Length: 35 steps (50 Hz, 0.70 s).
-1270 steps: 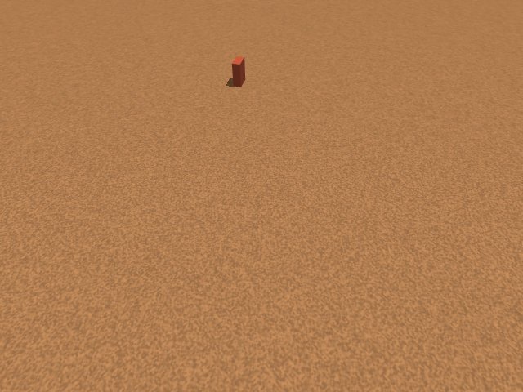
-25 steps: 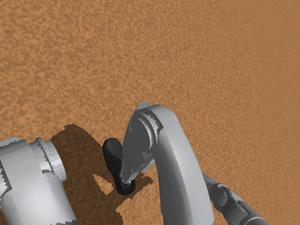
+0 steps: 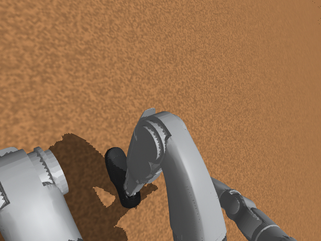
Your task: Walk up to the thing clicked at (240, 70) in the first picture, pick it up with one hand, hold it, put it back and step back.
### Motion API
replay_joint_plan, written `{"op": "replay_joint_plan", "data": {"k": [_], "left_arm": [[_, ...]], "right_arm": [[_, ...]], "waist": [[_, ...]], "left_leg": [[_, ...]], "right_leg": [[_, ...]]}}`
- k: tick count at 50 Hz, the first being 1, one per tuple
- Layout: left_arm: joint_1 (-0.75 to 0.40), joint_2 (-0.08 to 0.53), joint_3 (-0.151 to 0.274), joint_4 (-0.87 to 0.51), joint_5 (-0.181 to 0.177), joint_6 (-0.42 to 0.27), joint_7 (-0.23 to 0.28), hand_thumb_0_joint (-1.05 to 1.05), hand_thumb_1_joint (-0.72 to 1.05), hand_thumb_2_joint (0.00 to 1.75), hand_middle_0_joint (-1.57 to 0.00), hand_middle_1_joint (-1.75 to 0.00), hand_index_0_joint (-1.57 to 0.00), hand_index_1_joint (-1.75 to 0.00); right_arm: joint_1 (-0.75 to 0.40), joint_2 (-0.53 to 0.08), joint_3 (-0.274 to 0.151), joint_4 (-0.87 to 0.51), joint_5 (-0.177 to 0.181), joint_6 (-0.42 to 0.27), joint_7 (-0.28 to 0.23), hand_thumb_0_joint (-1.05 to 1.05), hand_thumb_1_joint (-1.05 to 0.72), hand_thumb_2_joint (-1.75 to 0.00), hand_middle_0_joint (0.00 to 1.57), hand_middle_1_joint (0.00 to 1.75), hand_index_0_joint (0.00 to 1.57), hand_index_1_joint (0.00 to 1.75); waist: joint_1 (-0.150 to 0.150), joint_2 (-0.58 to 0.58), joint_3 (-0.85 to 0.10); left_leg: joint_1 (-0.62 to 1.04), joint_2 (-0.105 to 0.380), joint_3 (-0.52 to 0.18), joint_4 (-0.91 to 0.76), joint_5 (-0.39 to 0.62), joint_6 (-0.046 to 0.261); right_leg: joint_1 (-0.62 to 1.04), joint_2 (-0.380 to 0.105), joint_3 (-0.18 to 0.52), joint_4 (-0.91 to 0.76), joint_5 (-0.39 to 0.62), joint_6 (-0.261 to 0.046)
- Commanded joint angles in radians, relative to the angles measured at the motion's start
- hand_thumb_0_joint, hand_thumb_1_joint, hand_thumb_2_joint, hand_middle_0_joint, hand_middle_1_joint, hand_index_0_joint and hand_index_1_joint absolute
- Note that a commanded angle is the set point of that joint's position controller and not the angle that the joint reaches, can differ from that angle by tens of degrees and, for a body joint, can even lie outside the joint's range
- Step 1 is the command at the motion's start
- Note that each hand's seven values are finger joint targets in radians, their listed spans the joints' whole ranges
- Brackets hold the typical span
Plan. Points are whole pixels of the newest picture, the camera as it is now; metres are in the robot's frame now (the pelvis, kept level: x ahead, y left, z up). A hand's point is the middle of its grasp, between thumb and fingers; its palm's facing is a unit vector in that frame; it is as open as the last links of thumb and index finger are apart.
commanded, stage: open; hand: left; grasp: from the side
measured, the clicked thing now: out of the picture +0.51 +0.26 -0.22
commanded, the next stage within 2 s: withdraw in 0.06 s
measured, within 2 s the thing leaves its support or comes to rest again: neither
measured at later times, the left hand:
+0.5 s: hand out of the picture +0.48 +0.33 -0.14, palm faces +0.43 -0.90 -0.04, open 17.2 cm
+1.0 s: hand out of the picture +0.39 +0.41 -0.02, palm faces +0.36 -0.83 -0.42, open 17.0 cm
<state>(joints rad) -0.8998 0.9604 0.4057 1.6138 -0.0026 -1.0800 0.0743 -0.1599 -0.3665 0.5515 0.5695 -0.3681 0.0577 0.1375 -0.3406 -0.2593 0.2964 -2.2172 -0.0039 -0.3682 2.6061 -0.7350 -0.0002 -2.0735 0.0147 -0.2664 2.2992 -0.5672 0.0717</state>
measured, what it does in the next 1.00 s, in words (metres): rises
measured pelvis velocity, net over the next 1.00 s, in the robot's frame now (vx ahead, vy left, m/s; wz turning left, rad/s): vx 0.01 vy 0.00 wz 0.14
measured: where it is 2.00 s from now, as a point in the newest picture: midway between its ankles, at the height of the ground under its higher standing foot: (90, 215)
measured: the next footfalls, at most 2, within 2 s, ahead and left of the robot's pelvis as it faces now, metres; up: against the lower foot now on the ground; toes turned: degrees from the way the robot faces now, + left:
none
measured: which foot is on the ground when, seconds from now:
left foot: down 0.00-1.00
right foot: down 0.00-1.00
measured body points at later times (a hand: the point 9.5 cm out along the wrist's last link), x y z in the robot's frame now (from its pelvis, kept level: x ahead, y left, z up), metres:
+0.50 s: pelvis +0.00 +0.00 +0.00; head +0.25 +0.19 +0.33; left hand +0.45 +0.38 -0.13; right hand +0.14 -0.25 -0.04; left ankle +0.07 +0.12 -0.27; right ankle +0.15 -0.12 -0.27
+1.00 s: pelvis +0.01 +0.00 +0.06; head +0.21 +0.11 +0.45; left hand +0.37 +0.45 +0.00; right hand +0.14 -0.25 -0.04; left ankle +0.07 +0.12 -0.27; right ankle +0.15 -0.12 -0.27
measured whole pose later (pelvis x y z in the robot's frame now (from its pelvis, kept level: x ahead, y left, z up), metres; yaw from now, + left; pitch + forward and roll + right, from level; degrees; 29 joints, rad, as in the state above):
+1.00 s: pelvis +0.01 +0.00 +0.06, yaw +8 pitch +32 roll -10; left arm -0.63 0.74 0.43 0.96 0.14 -0.29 -0.02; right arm 0.15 -0.27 0.12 0.60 -0.04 0.21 0.08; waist -0.16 -0.02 -0.08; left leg -2.19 0.02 -0.11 2.33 -0.70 0.04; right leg -2.14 -0.03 -0.08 2.18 -0.61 0.04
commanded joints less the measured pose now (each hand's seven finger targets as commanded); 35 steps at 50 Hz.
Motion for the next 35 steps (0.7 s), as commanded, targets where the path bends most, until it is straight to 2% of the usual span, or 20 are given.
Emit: {"op": "replay_joint_plan", "data": {"k": [1, 4, 8, 9, 11, 14, 15, 17, 18, 20, 22, 24, 27, 29, 30, 31, 32, 33, 34, 35], "left_arm": [[-0.244, 0.077, -0.004, -0.131, 0.001, -0.064, -0.010, 0.00, -0.58, 0.19, -0.30, -0.28, -0.30, -0.28], [-0.242, 0.080, 0.002, -0.133, -0.007, -0.065, -0.009, 0.00, -0.61, 0.11, -0.21, -0.18, -0.21, -0.18], [-0.243, 0.081, -0.006, -0.125, 0.005, -0.063, -0.012, 0.00, -0.61, 0.06, -0.11, -0.09, -0.10, -0.09], [-0.248, 0.081, -0.004, -0.132, 0.004, -0.067, -0.011, 0.00, -0.61, 0.13, -0.06, -0.10, -0.06, -0.11], [-0.236, 0.105, 0.016, -0.152, -0.007, -0.069, -0.014, 0.00, -0.59, 0.15, -0.06, -0.11, -0.05, -0.12], [-0.254, 0.181, 0.048, -0.247, -0.004, -0.069, -0.019, 0.00, -0.54, 0.16, -0.03, -0.11, -0.04, -0.11], [-0.231, 0.179, 0.057, -0.252, 0.005, -0.056, -0.021, 0.00, -0.51, 0.18, -0.03, -0.10, -0.03, -0.11], [-0.241, 0.223, 0.080, -0.311, 0.013, -0.035, -0.022, 0.00, -0.51, 0.17, -0.02, -0.10, -0.02, -0.10], [-0.222, 0.239, 0.107, -0.339, 0.017, -0.017, -0.025, 0.00, -0.50, 0.17, -0.02, -0.10, -0.02, -0.10], [-0.207, 0.280, 0.143, -0.421, 0.022, 0.018, -0.033, 0.00, -0.51, 0.18, -0.02, -0.10, -0.02, -0.10], [-0.189, 0.265, 0.151, -0.473, 0.020, 0.060, -0.054, 0.00, -0.52, 0.18, -0.02, -0.10, -0.02, -0.11], [-0.179, 0.214, 0.128, -0.491, 0.016, 0.116, -0.084, 0.00, -0.53, 0.16, -0.03, -0.10, -0.03, -0.10], [-0.170, 0.115, 0.066, -0.473, -0.005, 0.190, -0.139, 0.00, -0.52, 0.15, -0.03, -0.11, -0.04, -0.11], [-0.164, 0.092, 0.050, -0.469, -0.018, 0.226, -0.175, 0.00, -0.54, 0.13, -0.03, -0.10, -0.04, -0.09], [-0.169, 0.048, 0.026, -0.452, -0.028, 0.241, -0.192, 0.00, -0.53, 0.12, -0.01, -0.10, -0.03, -0.08], [-0.171, 0.028, 0.021, -0.465, -0.043, 0.251, -0.208, 0.00, -0.45, 0.09, -0.03, -0.03, -0.02, -0.04], [-0.092, 0.176, 0.081, -0.356, 0.101, 0.328, -0.151, 0.00, -0.53, 0.10, -0.08, -0.10, -0.07, -0.10], [-0.153, 0.126, 0.052, -0.414, 0.090, 0.358, -0.145, 0.00, -0.56, 0.10, -0.08, -0.09, -0.06, -0.10], [-0.198, 0.106, 0.038, -0.466, 0.101, 0.374, -0.141, 0.00, -0.55, 0.10, -0.07, -0.09, -0.06, -0.10], [-0.190, 0.148, 0.059, -0.494, 0.114, 0.399, -0.134, 0.00, -0.57, 0.10, -0.08, -0.10, -0.06, -0.11]], "right_arm": [[0.079, -0.370, -0.114, 0.008, -0.005, 0.020, -0.016, 0.00, -0.90, -0.90, 0.20, 0.30, 0.20, 0.30], [0.080, -0.368, -0.111, 0.005, -0.006, 0.017, -0.015, 0.00, -0.91, -0.90, 0.20, 0.30, 0.20, 0.30], [0.067, -0.369, -0.112, 0.003, -0.005, 0.019, -0.017, 0.00, -0.91, -0.90, 0.20, 0.30, 0.20, 0.30], [0.068, -0.372, -0.111, 0.001, -0.006, 0.018, -0.017, 0.00, -0.89, -0.90, 0.20, 0.30, 0.20, 0.30], [0.076, -0.369, -0.110, -0.001, -0.004, 0.020, -0.017, 0.00, -0.89, -0.90, 0.20, 0.30, 0.20, 0.30], [0.084, -0.370, -0.112, -0.001, -0.001, 0.025, -0.022, 0.00, -0.89, -0.90, 0.20, 0.30, 0.20, 0.30], [0.097, -0.366, -0.118, 0.003, -0.001, 0.029, -0.022, 0.00, -0.89, -0.90, 0.20, 0.30, 0.20, 0.30], [0.110, -0.362, -0.128, 0.005, 0.006, 0.038, -0.022, 0.00, -0.89, -0.90, 0.20, 0.30, 0.20, 0.30], [0.117, -0.361, -0.136, 0.001, 0.011, 0.042, -0.024, 0.00, -0.89, -0.90, 0.20, 0.30, 0.20, 0.30], [0.143, -0.349, -0.154, 0.005, 0.019, 0.054, -0.026, 0.00, -0.90, -0.90, 0.20, 0.30, 0.20, 0.30], [0.173, -0.346, -0.183, 0.007, 0.033, 0.066, -0.028, 0.00, -0.90, -0.90, 0.20, 0.30, 0.20, 0.30], [0.190, -0.340, -0.211, 0.002, 0.056, 0.071, -0.033, 0.00, -0.90, -0.90, 0.20, 0.30, 0.20, 0.30], [0.217, -0.332, -0.245, -0.003, 0.095, 0.072, -0.039, 0.00, -0.89, -0.90, 0.20, 0.30, 0.20, 0.30], [0.234, -0.329, -0.263, 0.000, 0.117, 0.071, -0.044, 0.00, -0.88, -0.90, 0.20, 0.30, 0.20, 0.30], [0.250, -0.324, -0.265, -0.006, 0.126, 0.070, -0.044, 0.00, -0.88, -0.89, 0.20, 0.30, 0.20, 0.30], [0.250, -0.327, -0.276, -0.008, 0.134, 0.067, -0.044, 0.00, -0.80, -0.88, 0.20, 0.30, 0.20, 0.30], [0.282, -0.285, -0.319, 0.015, 0.165, 0.080, -0.041, 0.00, -0.88, -0.92, 0.20, 0.30, 0.20, 0.30], [0.274, -0.285, -0.325, -0.018, 0.177, 0.086, -0.039, 0.00, -0.93, -0.92, 0.20, 0.30, 0.20, 0.30], [0.303, -0.285, -0.338, -0.011, 0.184, 0.095, -0.036, 0.00, -0.91, -0.91, 0.20, 0.30, 0.20, 0.30], [0.315, -0.282, -0.355, -0.009, 0.194, 0.104, -0.034, 0.00, -0.93, -0.92, 0.20, 0.30, 0.20, 0.30]], "waist": [[-0.158, 0.566, -0.526], [-0.156, 0.567, -0.550], [-0.158, 0.591, -0.518], [-0.160, 0.604, -0.509], [-0.147, 0.588, -0.546], [-0.114, 0.663, -0.593], [-0.108, 0.675, -0.615], [-0.089, 0.709, -0.641], [-0.079, 0.723, -0.654], [-0.042, 0.758, -0.722], [-0.032, 0.784, -0.757], [-0.035, 0.778, -0.743], [-0.051, 0.682, -0.663], [-0.046, 0.619, -0.643], [-0.063, 0.575, -0.637], [-0.051, 0.557, -0.635], [0.042, 0.614, -0.720], [0.022, 0.608, -0.740], [0.014, 0.637, -0.762], [0.048, 0.665, -0.786]], "left_leg": [[0.396, 0.066, 0.067, -0.346, 0.142, -0.021], [0.408, 0.067, 0.070, -0.335, 0.172, -0.020], [0.410, 0.068, 0.062, -0.351, 0.149, -0.026], [0.420, 0.071, 0.057, -0.358, 0.155, -0.029], [0.417, 0.070, 0.067, -0.345, 0.169, -0.025], [0.456, 0.073, 0.074, -0.350, 0.208, -0.029], [0.493, 0.078, 0.073, -0.352, 0.244, -0.035], [0.487, 0.077, 0.088, -0.360, 0.253, -0.035], [0.503, 0.078, 0.086, -0.370, 0.263, -0.037], [0.526, 0.079, 0.105, -0.375, 0.298, -0.038], [0.553, 0.080, 0.112, -0.388, 0.328, -0.042], [0.537, 0.080, 0.117, -0.407, 0.300, -0.040], [0.398, 0.069, 0.129, -0.416, 0.190, -0.017], [0.362, 0.066, 0.128, -0.414, 0.143, -0.006], [0.337, 0.061, 0.125, -0.415, 0.117, 0.001], [0.326, 0.059, 0.125, -0.417, 0.097, 0.004], [0.405, 0.055, 0.159, -0.463, 0.129, -0.004], [0.409, 0.061, 0.154, -0.473, 0.112, -0.005], [0.442, 0.060, 0.153, -0.485, 0.119, -0.009], [0.452, 0.056, 0.164, -0.508, 0.096, -0.008]], "right_leg": [[0.296, 0.058, -0.079, -0.147, 0.154, -0.066], [0.314, 0.061, -0.077, -0.144, 0.177, -0.065], [0.277, 0.060, -0.084, -0.140, 0.154, -0.069], [0.279, 0.056, -0.085, -0.135, 0.159, -0.070], [0.308, 0.060, -0.079, -0.142, 0.168, -0.068], [0.326, 0.057, -0.073, -0.129, 0.190, -0.071], [0.325, 0.053, -0.069, -0.121, 0.210, -0.071], [0.329, 0.051, -0.058, -0.117, 0.210, -0.075], [0.325, 0.049, -0.061, -0.117, 0.212, -0.076], [0.352, 0.045, -0.040, -0.118, 0.229, -0.079], [0.341, 0.041, -0.032, -0.115, 0.240, -0.082], [0.292, 0.035, -0.026, -0.117, 0.217, -0.087], [0.249, 0.034, -0.020, -0.134, 0.156, -0.088], [0.221, 0.032, -0.014, -0.144, 0.125, -0.087], [0.220, 0.031, -0.019, -0.152, 0.106, -0.084], [0.213, 0.029, -0.017, -0.156, 0.092, -0.085], [0.208, 0.021, 0.014, -0.176, 0.074, -0.091], [0.182, 0.021, 0.015, -0.180, 0.060, -0.091], [0.163, 0.017, 0.017, -0.172, 0.067, -0.093], [0.160, 0.015, 0.025, -0.176, 0.048, -0.097]]}}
